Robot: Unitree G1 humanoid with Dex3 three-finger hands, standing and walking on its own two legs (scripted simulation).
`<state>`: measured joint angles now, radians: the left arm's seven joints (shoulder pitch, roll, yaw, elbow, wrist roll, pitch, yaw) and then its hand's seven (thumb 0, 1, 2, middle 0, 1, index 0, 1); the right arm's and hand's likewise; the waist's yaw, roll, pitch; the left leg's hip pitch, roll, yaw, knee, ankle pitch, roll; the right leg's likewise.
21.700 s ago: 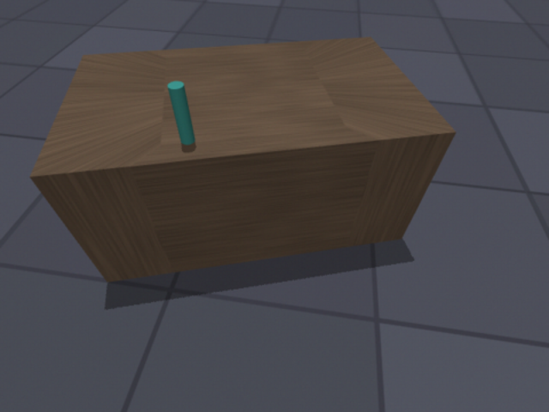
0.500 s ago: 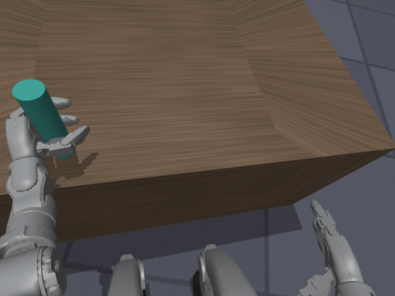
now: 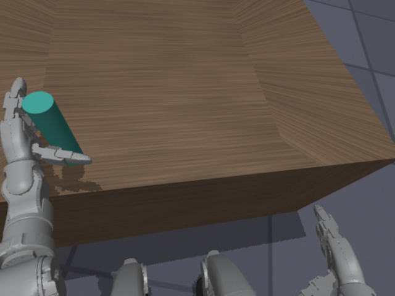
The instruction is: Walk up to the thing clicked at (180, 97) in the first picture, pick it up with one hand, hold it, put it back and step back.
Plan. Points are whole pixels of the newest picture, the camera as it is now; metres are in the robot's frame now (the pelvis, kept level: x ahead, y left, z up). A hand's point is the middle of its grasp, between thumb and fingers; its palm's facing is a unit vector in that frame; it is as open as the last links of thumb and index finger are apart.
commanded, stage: withdraw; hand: left
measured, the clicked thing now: (58, 134) +0.44 +0.22 +0.03
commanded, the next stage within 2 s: rise in 0.14 s
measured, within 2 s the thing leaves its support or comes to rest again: neither
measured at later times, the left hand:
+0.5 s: hand out of the picture +0.43 +0.34 +0.12, palm faces +0.37 -0.88 -0.29, open 17.4 cm
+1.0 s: hand out of the picture +0.25 +0.27 +0.09, palm faces +0.34 -0.87 -0.35, open 17.2 cm
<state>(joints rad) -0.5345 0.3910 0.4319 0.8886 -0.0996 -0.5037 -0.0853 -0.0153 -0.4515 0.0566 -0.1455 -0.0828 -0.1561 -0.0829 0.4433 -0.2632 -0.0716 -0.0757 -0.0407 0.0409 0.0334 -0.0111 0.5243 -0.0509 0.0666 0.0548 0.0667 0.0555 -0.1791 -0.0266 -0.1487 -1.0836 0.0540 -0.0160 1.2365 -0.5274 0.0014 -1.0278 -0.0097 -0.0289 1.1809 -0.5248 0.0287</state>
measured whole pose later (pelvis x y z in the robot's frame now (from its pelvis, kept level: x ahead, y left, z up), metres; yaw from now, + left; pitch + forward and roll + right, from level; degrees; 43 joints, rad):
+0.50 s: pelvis +0.01 +0.00 +0.06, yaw +0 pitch +14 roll -1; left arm -0.60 0.65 0.44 1.04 0.02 -0.13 -0.06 -0.02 -0.54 0.04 -0.06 -0.05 -0.07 -0.06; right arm 0.39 -0.26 -0.04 0.15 0.04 0.12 -0.02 -0.01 0.53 -0.06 0.06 0.06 0.07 0.06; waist -0.10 0.00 -0.12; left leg -0.74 0.04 0.02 0.92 -0.42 0.00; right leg -0.70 -0.02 -0.01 0.88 -0.41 0.03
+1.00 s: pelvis +0.04 +0.00 +0.07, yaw +1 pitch +7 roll -1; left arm 0.34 0.33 0.24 0.05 -0.07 0.03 0.08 -0.01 -0.47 0.03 -0.06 -0.03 -0.06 -0.04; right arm 0.44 -0.25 -0.08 0.20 0.07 0.07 -0.07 -0.01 0.50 -0.06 0.06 0.06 0.06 0.06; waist 0.01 0.01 -0.12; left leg -0.50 0.03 0.02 0.80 -0.41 0.00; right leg -0.46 -0.03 -0.01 0.77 -0.42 0.03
